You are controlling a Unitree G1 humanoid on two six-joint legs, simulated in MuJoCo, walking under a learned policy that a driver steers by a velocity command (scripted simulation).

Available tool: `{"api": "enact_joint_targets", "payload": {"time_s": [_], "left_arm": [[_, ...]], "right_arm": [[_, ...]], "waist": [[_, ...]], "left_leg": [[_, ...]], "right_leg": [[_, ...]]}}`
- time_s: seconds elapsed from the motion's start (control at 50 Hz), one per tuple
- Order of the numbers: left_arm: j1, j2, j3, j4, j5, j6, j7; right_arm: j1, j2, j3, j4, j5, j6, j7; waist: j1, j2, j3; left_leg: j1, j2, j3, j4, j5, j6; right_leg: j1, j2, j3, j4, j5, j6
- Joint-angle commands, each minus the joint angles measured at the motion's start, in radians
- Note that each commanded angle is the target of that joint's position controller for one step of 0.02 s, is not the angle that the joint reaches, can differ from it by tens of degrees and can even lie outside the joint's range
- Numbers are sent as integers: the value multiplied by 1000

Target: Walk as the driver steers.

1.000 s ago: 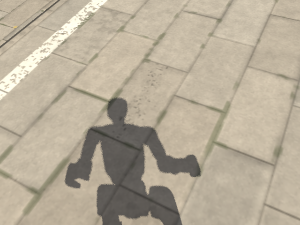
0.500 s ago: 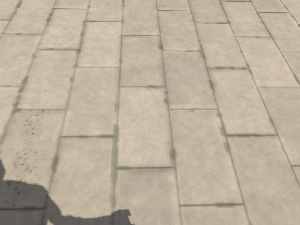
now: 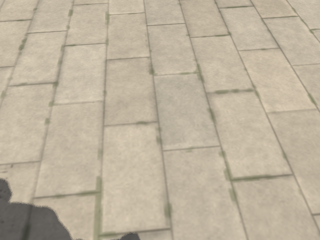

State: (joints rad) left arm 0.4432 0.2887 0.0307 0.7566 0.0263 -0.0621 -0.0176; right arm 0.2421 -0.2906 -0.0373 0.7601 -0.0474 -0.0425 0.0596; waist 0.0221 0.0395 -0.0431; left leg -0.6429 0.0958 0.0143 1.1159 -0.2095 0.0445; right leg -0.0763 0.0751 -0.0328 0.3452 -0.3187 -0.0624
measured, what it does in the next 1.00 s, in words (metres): walks ahead, turning left: left foot, then right foot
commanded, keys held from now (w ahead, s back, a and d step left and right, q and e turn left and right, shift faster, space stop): w+shift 0.02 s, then w+q+shift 0.82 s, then q+shift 0.16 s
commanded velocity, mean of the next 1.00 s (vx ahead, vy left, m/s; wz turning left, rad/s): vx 0.94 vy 0.00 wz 0.73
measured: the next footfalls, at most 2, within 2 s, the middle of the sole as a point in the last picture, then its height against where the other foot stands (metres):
left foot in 0.24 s outside the picture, level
right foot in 0.66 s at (168, 165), level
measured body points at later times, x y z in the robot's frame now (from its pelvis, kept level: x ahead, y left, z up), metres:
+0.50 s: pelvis +0.46 +0.06 +0.00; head +0.49 +0.07 +0.45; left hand +0.62 +0.34 -0.07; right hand +0.50 -0.23 -0.12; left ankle +0.37 +0.07 -0.74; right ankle +0.66 -0.08 -0.67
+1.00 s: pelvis +0.90 +0.21 -0.02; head +0.93 +0.24 +0.43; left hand +0.66 +0.38 -0.14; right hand +1.27 +0.24 -0.06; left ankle +1.00 +0.39 -0.69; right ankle +0.85 +0.01 -0.73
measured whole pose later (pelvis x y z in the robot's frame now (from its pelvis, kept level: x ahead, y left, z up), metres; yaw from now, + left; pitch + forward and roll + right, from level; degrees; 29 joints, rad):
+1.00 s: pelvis +0.90 +0.21 -0.02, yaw +46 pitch +1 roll -3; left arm 0.47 0.32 0.06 0.88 -0.01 -0.09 0.02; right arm -0.05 -0.35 -0.04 0.58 0.01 -0.03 0.08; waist 0.08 0.04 0.08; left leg -0.73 0.01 0.09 0.77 -0.01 0.08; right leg 0.13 -0.01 -0.27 0.32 -0.42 0.05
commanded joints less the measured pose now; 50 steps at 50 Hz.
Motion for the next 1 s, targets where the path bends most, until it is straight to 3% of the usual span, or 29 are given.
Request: {"api": "enact_joint_targets", "payload": {"time_s": [0.02,0.12,0.16,0.2,0.22,0.24,0.26,0.28,0.3,0.34,0.4,0.44,0.48,0.52,0.58,0.62,0.64,0.66,0.68,0.7,0.72,0.74,0.76,0.82,0.86,0.9,0.96,0.98,1.0], "left_arm": [[1,111,28,-26,-12,-35,0],[25,137,25,41,-16,-65,4],[47,168,29,61,-2,-60,18],[35,214,41,69,27,-30,44],[-6,231,47,61,37,-12,53],[-48,234,48,46,36,-8,55],[-45,79,11,3,29,-27,31],[-37,92,6,-66,1,-50,17],[-133,132,1,-85,7,-66,22],[-193,118,-13,-92,21,-73,20],[-200,90,-24,-116,60,-13,13],[-335,72,-38,-180,55,1,3],[-458,48,-51,-228,34,-4,-11],[-497,38,-54,-240,14,-7,-15],[-509,78,-40,-248,9,-10,-3],[-358,152,-7,-206,5,-16,19],[-177,191,15,-163,0,-20,34],[41,254,45,-120,16,-23,58],[108,310,62,-102,61,-24,66],[11,317,73,-109,46,-15,50],[-108,197,54,-129,36,-10,44],[-145,135,41,-116,32,-9,39],[-139,114,35,-94,38,-10,37],[-65,58,20,1,9,-37,23],[-81,48,16,21,-5,-52,13],[-145,71,19,17,-7,-65,12],[-159,118,31,27,-19,-70,21],[-220,277,81,-42,-55,-61,52],[-241,307,94,-60,-65,-53,69]], "right_arm": [[-184,-61,0,-134,4,-5,8],[-295,-25,29,-163,29,-8,31],[-263,-50,23,-141,29,-6,19],[-77,-99,7,-90,25,-2,3],[138,-141,-15,-23,26,0,-9],[327,-193,-44,30,18,4,-25],[301,-268,-68,44,11,17,-45],[236,-319,-86,13,30,24,-43],[192,-275,-89,6,33,19,-45],[154,-193,-74,31,34,7,-51],[130,-147,-49,37,44,-23,-55],[128,-173,-55,30,48,-38,-51],[131,-175,-62,26,48,-44,-49],[167,-189,-71,36,59,-48,-41],[202,-216,-82,48,62,-43,-49],[190,-261,-91,47,50,-39,-57],[138,-290,-96,37,43,-41,-54],[99,-224,-79,18,35,-53,-52],[149,-37,-33,-23,61,-55,-58],[192,-90,-23,-64,74,-44,-61],[96,-151,-32,-38,48,-26,-63],[43,-152,-33,-39,33,-15,-50],[5,-138,-33,-42,25,-4,-34],[-70,-54,-10,-104,14,35,-1],[-148,-38,2,-158,11,46,9],[-183,-25,14,-203,13,41,12],[-212,-39,17,-191,10,30,37],[-131,-94,-18,-179,107,2,22],[-76,-139,-34,-168,109,-3,19]], "waist": [[-3,-108,208],[-2,-72,221],[-20,-107,134],[-123,-185,-14],[-221,-194,-118],[-311,-143,-178],[-191,114,-156],[-131,238,-284],[-146,54,-164],[-63,-115,28],[25,-92,110],[9,-71,176],[-27,-43,202],[-69,-20,156],[-88,-6,98],[-13,2,-29],[102,4,-116],[197,-34,-227],[143,-310,-325],[67,-432,-377],[66,-247,-196],[56,-135,-81],[47,-85,-27],[6,-131,66],[-19,-120,113],[-67,-137,157],[-70,-91,153],[-98,-166,93],[-141,-181,32]], "left_leg": [[-259,37,-8,-126,107,-18],[41,-61,90,-432,312,76],[124,-156,161,-444,250,106],[313,-233,173,-423,113,139],[517,-252,155,-428,45,162],[764,-209,62,-497,-24,193],[977,16,-307,-504,-185,267],[1103,163,-869,-746,-244,421],[1027,145,-831,-825,-199,390],[708,76,-631,-868,-63,324],[439,-25,-475,-906,27,308],[290,-67,-425,-978,56,304],[214,-116,-379,-1000,166,257],[242,-114,-373,-991,350,206],[438,-89,-393,-893,569,160],[533,-86,-404,-645,822,112],[479,-106,-396,-423,801,93],[339,-144,-350,-137,604,85],[47,-247,-234,192,-280,75],[-73,-210,-165,315,-255,81],[-111,-127,-139,299,-130,80],[-100,-90,-116,254,-70,71],[-85,-64,-108,229,-64,63],[-119,-1,-91,200,-61,57],[-146,3,-55,149,-9,49],[-90,-9,-12,-30,74,35],[173,-116,151,-377,281,44],[261,-138,117,-392,271,26],[346,-162,110,-422,248,37]], "right_leg": [[5,-241,236,-301,62,-144],[-3,-251,-30,-406,602,-69],[149,-256,-93,-263,1138,-25],[232,-285,-117,70,1502,7],[188,-291,-120,346,1528,13],[6,-247,-139,700,1314,13],[-406,-87,-103,1083,169,36],[-675,27,79,1293,-121,57],[-756,-52,153,1247,-13,35],[-665,-134,139,1045,23,35],[-568,-175,118,873,-70,88],[-538,-181,57,688,7,117],[-450,-161,24,475,233,130],[-327,-124,9,334,430,115],[-268,-83,23,209,429,89],[-78,-34,39,184,279,71],[119,-60,47,179,219,62],[361,-189,153,221,-6,39],[580,-497,563,122,-312,-18],[530,-565,933,-53,-432,-73],[368,-494,760,-78,-483,-63],[235,-451,583,-70,-312,-55],[154,-414,459,-81,-157,-40],[47,-374,219,-121,105,-12],[0,-361,72,-146,393,3],[-76,-330,-82,-143,710,13],[-122,-239,-229,-103,827,42],[-74,-225,-202,-24,1004,52],[-42,-253,-186,61,1133,61]]}}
